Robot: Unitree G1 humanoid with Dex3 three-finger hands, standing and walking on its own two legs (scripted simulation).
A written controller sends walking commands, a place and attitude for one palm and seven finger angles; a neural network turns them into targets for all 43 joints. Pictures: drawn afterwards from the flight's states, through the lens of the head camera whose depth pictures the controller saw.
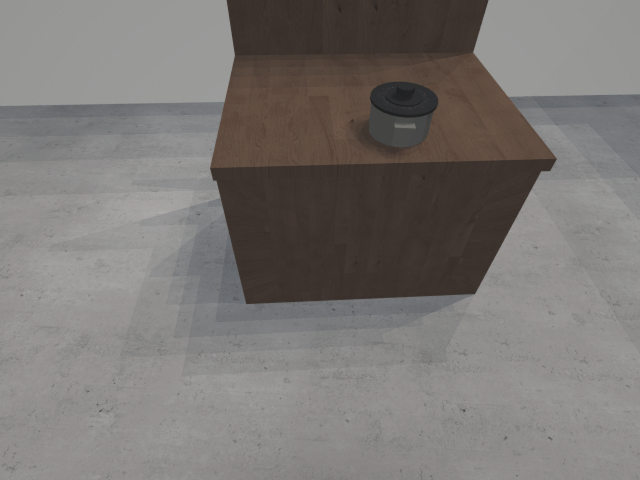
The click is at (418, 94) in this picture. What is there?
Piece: lid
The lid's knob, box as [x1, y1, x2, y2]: [396, 82, 414, 95]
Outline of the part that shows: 397,84 397,93 401,95 411,95 413,93 413,84 408,82 400,82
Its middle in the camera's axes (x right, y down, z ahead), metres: +0.22 -0.38 +0.99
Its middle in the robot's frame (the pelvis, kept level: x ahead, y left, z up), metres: +1.01 -0.17 +0.01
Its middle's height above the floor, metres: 0.78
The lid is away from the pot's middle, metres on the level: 0.00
